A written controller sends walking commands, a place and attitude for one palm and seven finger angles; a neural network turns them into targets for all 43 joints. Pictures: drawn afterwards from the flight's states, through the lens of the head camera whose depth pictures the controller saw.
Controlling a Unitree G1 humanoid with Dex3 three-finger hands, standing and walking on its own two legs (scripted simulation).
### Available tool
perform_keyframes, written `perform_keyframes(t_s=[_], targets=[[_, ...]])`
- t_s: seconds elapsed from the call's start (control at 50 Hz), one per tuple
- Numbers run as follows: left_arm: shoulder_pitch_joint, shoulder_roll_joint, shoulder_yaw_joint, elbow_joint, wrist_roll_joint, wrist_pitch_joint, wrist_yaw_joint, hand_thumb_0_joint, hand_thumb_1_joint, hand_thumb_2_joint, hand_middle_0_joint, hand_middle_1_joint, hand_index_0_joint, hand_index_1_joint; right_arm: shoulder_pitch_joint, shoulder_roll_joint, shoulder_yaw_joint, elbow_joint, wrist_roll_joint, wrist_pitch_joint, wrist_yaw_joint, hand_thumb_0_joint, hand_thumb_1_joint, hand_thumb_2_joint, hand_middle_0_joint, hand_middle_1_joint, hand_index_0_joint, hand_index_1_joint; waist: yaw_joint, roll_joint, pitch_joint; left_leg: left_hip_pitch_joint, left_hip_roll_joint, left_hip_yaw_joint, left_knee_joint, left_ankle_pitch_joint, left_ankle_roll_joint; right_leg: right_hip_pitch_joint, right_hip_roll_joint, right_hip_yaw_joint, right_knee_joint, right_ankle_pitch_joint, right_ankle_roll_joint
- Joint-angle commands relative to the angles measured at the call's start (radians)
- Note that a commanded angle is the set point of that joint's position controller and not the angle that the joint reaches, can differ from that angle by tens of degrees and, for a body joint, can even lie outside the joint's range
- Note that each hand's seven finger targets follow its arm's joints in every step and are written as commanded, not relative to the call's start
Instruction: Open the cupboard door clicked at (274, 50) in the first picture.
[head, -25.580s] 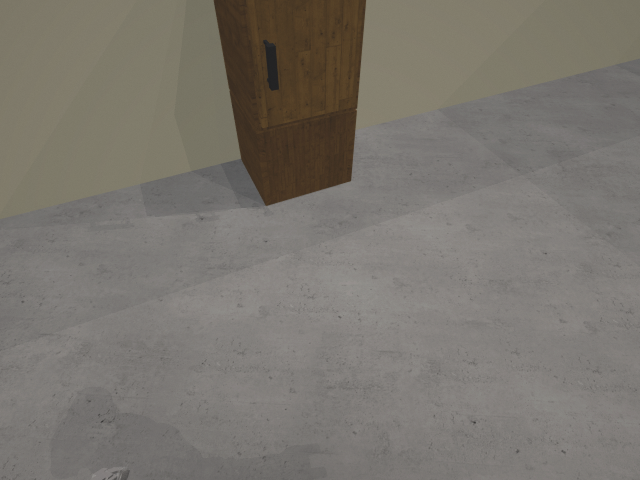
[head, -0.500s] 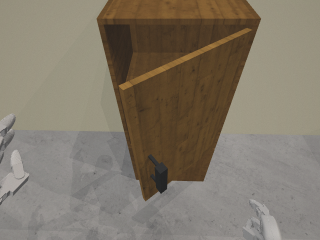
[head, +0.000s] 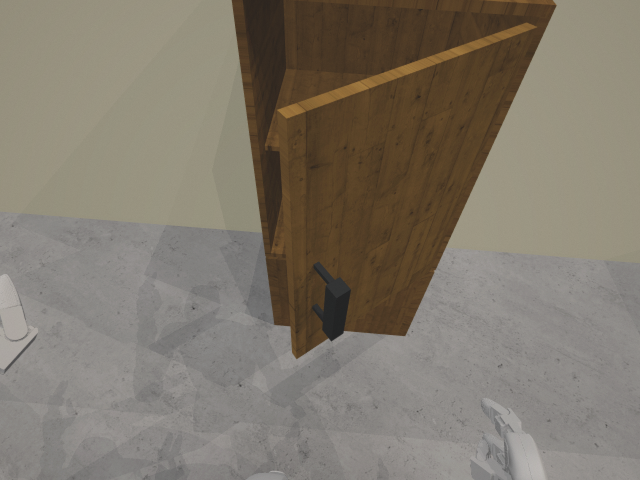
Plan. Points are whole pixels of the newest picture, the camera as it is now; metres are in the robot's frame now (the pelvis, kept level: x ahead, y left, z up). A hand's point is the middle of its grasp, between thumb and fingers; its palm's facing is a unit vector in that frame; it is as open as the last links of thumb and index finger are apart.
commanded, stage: step back with the hand held close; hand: left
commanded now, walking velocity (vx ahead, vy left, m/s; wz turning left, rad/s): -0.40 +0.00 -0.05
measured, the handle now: (326, 301) +0.40 +0.02 -0.09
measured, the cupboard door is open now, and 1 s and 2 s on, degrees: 40 40 40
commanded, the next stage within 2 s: stop stepping back and stand still in 0.42 s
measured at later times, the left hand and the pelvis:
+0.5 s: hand (18, 392) +0.16 +0.25 +0.17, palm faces +0.31 -0.84 -0.44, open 7.4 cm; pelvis -0.09 +0.01 +0.01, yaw -5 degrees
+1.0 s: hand out of the picture +0.06 +0.22 +0.17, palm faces +0.29 -0.85 -0.45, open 7.4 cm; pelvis -0.17 -0.01 +0.00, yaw -5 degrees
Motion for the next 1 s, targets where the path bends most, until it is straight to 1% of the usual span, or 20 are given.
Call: perform_keyframes(t_s=[0.0,0.08,0.1,0.14,0.18,0.22,0.32,0.42,0.5,0.54,0.56,0.58,0.6,0.64,0.7,0.76,0.78,0.82,0.88,0.98], targets=[[-0.037,0.218,0.099,-0.230,-0.018,-0.060,0.023,0.000,0.900,0.900,-0.200,-0.300,-0.200,-0.300,-0.083,-0.130,-0.067,-0.130,0.002,-0.043,-0.003,0.000,-0.900,-0.900,0.200,0.300,0.200,0.300,-0.031,-0.071,-0.156,0.127,0.024,-0.012,0.045,-0.101,-0.036,-0.045,-0.225,0.210,-0.228,0.099,-0.076],[-0.013,0.252,0.144,-0.233,-0.021,-0.069,0.031,0.000,0.900,0.900,-0.200,-0.300,-0.200,-0.300,-0.110,-0.124,-0.059,-0.137,0.003,-0.031,-0.016,0.000,-0.900,-0.900,0.200,0.300,0.200,0.300,-0.024,-0.008,-0.123,0.129,0.057,-0.058,-0.076,-0.112,-0.026,-0.089,-0.143,0.105,-0.204,-0.041,-0.032],[-0.012,0.255,0.149,-0.255,-0.015,-0.077,0.028,0.000,0.900,0.900,-0.200,-0.300,-0.200,-0.300,-0.128,-0.141,-0.061,-0.142,0.002,-0.032,-0.024,0.000,-0.900,-0.900,0.200,0.300,0.200,0.300,-0.021,0.087,-0.117,0.055,0.103,-0.115,-0.184,-0.141,-0.008,-0.012,-0.083,0.049,-0.133,-0.044,-0.008],[-0.010,0.235,0.175,-0.266,-0.006,-0.084,0.016,0.000,0.900,0.900,-0.200,-0.300,-0.200,-0.300,-0.141,-0.160,-0.064,-0.167,-0.007,-0.052,-0.027,0.000,-0.900,-0.900,0.200,0.300,0.200,0.300,0.000,0.276,-0.146,-0.283,0.289,-0.340,-0.506,-0.498,0.077,0.337,0.064,-0.033,0.250,-0.039,0.035],[-0.057,0.224,0.170,-0.271,0.004,-0.078,0.010,0.000,0.900,0.900,-0.200,-0.300,-0.200,-0.300,-0.129,-0.134,-0.071,-0.151,-0.029,-0.070,-0.021,0.000,-0.900,-0.900,0.200,0.300,0.200,0.300,-0.001,0.199,-0.132,-0.307,0.353,-0.390,-0.522,-0.481,0.131,0.295,0.054,0.016,0.493,-0.144,0.025],[-0.013,0.193,0.142,-0.219,-0.013,-0.071,0.014,0.000,0.900,0.900,-0.200,-0.300,-0.200,-0.300,-0.123,-0.118,-0.072,-0.127,-0.026,-0.089,-0.011,0.000,-0.900,-0.900,0.200,0.300,0.200,0.300,0.006,0.076,-0.153,-0.101,0.320,-0.312,-0.437,-0.293,0.125,0.141,0.022,0.016,0.446,-0.226,0.016],[-0.038,0.147,0.040,-0.258,-0.037,-0.047,0.014,0.000,0.900,0.900,-0.200,-0.300,-0.200,-0.300,-0.092,-0.118,-0.053,-0.069,-0.029,-0.109,0.008,0.000,-0.900,-0.900,0.200,0.300,0.200,0.300,-0.001,0.173,-0.233,0.267,0.266,-0.207,-0.428,0.035,0.060,0.023,0.008,-0.035,0.155,-0.313,0.007],[-0.062,0.232,0.104,-0.327,-0.057,-0.057,-0.006,0.000,0.900,0.900,-0.200,-0.300,-0.200,-0.300,-0.089,-0.107,-0.055,-0.066,-0.034,-0.098,0.028,0.000,-0.900,-0.900,0.200,0.300,0.200,0.300,0.011,0.216,-0.400,0.526,0.249,-0.119,-0.318,0.539,0.016,0.052,0.018,-0.057,-0.034,-0.245,-0.005],[0.049,0.321,0.229,-0.356,-0.089,-0.072,-0.026,0.000,0.900,0.900,-0.200,-0.300,-0.200,-0.300,-0.148,-0.106,-0.047,-0.123,-0.033,-0.065,0.044,0.000,-0.900,-0.900,0.200,0.300,0.200,0.300,0.036,0.176,-0.405,0.373,0.210,-0.046,-0.269,0.332,-0.021,0.173,-0.027,-0.067,-0.215,-0.094,-0.029],[0.099,0.345,0.264,-0.344,-0.102,-0.078,-0.015,0.000,0.900,0.900,-0.200,-0.300,-0.200,-0.300,-0.143,-0.080,-0.029,-0.141,-0.007,-0.040,0.040,0.000,-0.900,-0.900,0.200,0.300,0.200,0.300,0.004,-0.057,-0.308,0.327,0.055,0.071,0.001,-0.041,-0.077,-0.018,-0.238,0.084,-0.363,-0.111,-0.080],[0.132,0.305,0.238,-0.300,-0.104,-0.065,-0.010,0.000,0.900,0.900,-0.200,-0.300,-0.200,-0.300,-0.134,-0.088,-0.040,-0.131,0.012,-0.038,0.034,0.000,-0.900,-0.900,0.200,0.300,0.200,0.300,0.013,-0.191,-0.224,0.249,-0.011,0.052,0.240,-0.069,-0.089,-0.120,-0.334,0.161,-0.366,-0.067,-0.104],[0.169,0.306,0.260,-0.248,-0.094,-0.040,-0.004,0.000,0.900,0.900,-0.200,-0.300,-0.200,-0.300,-0.142,-0.093,-0.045,-0.128,0.012,-0.036,0.029,0.000,-0.900,-0.900,0.200,0.300,0.200,0.300,0.013,-0.212,-0.172,0.088,0.011,0.004,0.380,-0.108,-0.079,-0.099,-0.349,0.166,-0.299,0.060,-0.141],[0.169,0.315,0.286,-0.235,-0.093,-0.026,0.003,0.000,0.900,0.900,-0.200,-0.300,-0.200,-0.300,-0.142,-0.088,-0.037,-0.121,0.008,-0.034,0.025,0.000,-0.900,-0.900,0.200,0.300,0.200,0.300,-0.001,-0.128,-0.190,0.029,0.039,-0.008,0.398,-0.103,-0.073,-0.053,-0.356,0.149,-0.243,0.152,-0.157],[0.063,0.247,0.192,-0.187,-0.066,-0.011,0.016,0.000,0.900,0.900,-0.200,-0.300,-0.200,-0.300,-0.120,-0.068,-0.013,-0.111,0.008,-0.035,0.005,0.000,-0.900,-0.900,0.200,0.300,0.200,0.300,-0.026,-0.033,-0.120,0.005,0.073,0.037,0.177,-0.087,-0.060,0.082,-0.295,0.051,-0.174,0.304,-0.105],[-0.099,0.198,0.084,-0.079,-0.046,0.007,0.025,0.000,0.900,0.900,-0.200,-0.300,-0.200,-0.300,-0.090,-0.127,-0.036,-0.072,0.015,-0.077,-0.024,0.000,-0.900,-0.900,0.200,0.300,0.200,0.300,-0.039,-0.078,-0.039,0.224,0.067,0.047,-0.038,0.041,-0.021,-0.003,-0.227,0.007,-0.156,0.223,-0.012],[-0.109,0.209,0.070,-0.050,-0.024,0.001,0.024,0.000,0.900,0.900,-0.200,-0.300,-0.200,-0.300,-0.057,-0.141,-0.035,-0.079,0.010,-0.088,-0.032,0.000,-0.900,-0.900,0.200,0.300,0.200,0.300,-0.023,-0.070,-0.105,0.300,0.111,-0.021,-0.064,0.399,0.030,0.072,-0.134,-0.029,-0.040,0.458,0.059],[-0.131,0.209,0.053,-0.127,-0.023,-0.009,0.017,0.000,0.900,0.900,-0.200,-0.300,-0.200,-0.300,-0.054,-0.136,-0.030,-0.085,0.010,-0.084,-0.028,0.000,-0.900,-0.900,0.200,0.300,0.200,0.300,-0.029,0.013,-0.146,0.310,0.123,-0.064,-0.092,0.463,0.042,0.092,-0.111,-0.059,0.015,0.384,0.060],[-0.126,0.199,0.049,-0.198,-0.025,-0.026,0.012,0.000,0.900,0.900,-0.200,-0.300,-0.200,-0.300,-0.078,-0.127,-0.032,-0.094,0.012,-0.102,-0.023,0.000,-0.900,-0.900,0.200,0.300,0.200,0.300,-0.011,0.090,-0.125,0.217,0.174,-0.163,-0.196,0.207,0.051,0.115,-0.073,-0.049,-0.018,-0.036,0.044],[-0.032,0.229,0.115,-0.255,-0.023,-0.043,0.020,0.000,0.900,0.900,-0.200,-0.300,-0.200,-0.300,-0.087,-0.122,-0.028,-0.112,-0.004,-0.122,-0.020,0.000,-0.900,-0.900,0.200,0.300,0.200,0.300,-0.005,0.138,-0.062,0.078,0.144,-0.140,-0.296,-0.149,0.008,0.172,-0.083,-0.048,-0.146,-0.150,-0.008],[0.064,0.220,0.147,-0.162,-0.050,-0.049,0.019,0.000,0.900,0.900,-0.200,-0.300,-0.200,-0.300,-0.053,-0.100,-0.041,-0.101,-0.003,-0.096,-0.015,0.000,-0.900,-0.900,0.200,0.300,0.200,0.300,-0.023,-0.028,-0.055,0.187,0.061,0.007,0.016,-0.045,-0.057,-0.017,-0.233,0.126,-0.326,-0.224,-0.095]])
